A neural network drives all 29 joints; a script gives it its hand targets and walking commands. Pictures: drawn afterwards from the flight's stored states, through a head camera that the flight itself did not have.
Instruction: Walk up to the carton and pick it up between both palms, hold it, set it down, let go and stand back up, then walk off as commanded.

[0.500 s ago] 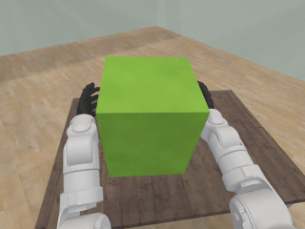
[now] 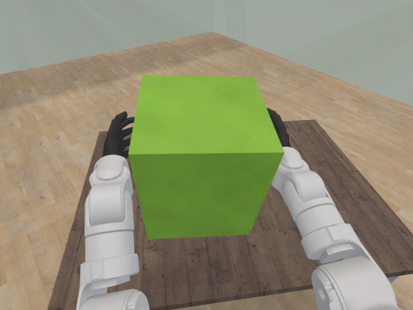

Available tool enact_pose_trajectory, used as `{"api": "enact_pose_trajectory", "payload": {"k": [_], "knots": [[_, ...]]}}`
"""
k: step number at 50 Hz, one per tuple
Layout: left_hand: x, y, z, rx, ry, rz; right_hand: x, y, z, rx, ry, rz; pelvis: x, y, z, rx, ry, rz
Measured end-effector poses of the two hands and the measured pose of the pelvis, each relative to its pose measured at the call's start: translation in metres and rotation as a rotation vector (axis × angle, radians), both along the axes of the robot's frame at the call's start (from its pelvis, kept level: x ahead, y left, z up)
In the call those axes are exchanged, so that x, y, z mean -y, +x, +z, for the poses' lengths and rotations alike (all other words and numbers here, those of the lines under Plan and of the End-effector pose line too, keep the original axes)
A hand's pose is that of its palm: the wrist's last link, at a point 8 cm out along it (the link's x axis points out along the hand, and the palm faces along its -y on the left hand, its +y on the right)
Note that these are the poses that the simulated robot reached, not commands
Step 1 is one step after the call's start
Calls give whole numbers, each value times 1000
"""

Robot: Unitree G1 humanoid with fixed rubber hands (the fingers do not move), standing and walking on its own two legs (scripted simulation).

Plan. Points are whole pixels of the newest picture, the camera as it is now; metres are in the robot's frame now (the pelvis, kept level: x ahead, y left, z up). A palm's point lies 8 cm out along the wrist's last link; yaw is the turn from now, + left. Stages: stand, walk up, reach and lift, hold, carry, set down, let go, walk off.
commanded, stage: hold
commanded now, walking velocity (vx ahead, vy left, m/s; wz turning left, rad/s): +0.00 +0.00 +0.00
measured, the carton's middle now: (199, 160) +0.38 +0.00 +0.14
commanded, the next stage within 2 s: none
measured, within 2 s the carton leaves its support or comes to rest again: neither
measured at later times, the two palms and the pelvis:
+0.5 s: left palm (114, 156) +0.36 +0.15 +0.18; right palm (278, 150) +0.36 -0.15 +0.17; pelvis +0.00 +0.00 +0.00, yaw +0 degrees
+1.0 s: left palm (115, 156) +0.36 +0.15 +0.18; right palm (277, 147) +0.37 -0.15 +0.17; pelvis +0.00 +0.00 +0.00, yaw +0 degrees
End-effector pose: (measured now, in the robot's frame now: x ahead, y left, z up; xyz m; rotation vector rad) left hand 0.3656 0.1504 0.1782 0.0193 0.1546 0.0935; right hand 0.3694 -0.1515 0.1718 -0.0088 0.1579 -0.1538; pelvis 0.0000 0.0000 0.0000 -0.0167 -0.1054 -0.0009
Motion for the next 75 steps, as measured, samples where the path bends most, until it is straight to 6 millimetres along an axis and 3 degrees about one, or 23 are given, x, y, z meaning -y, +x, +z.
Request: {"api": "enact_pose_trajectory", "payload": {"k": [11, 30, 46, 58, 75], "knots": [[-4, -5, -5, -10, -4, 2, -4, -4, -4, -10, 4, 1, -2, 1, 0, 14, -1, 2], [2, -7, 3, -1, 7, -2, 2, -8, 1, 0, 8, -4, -1, -5, 0, 16, 0, -5], [-1, -1, 4, -7, 8, 8, 0, 1, 3, -5, -5, 6, 2, -3, 0, 9, 2, 0], [-3, -3, -5, -13, -2, 0, -3, -3, -5, -10, 8, -1, -2, 1, 0, 16, 0, -1], [-1, -2, 0, -8, 11, 3, -1, -2, -2, -4, 1, 2, -1, 0, 0, 7, 0, -2]]}}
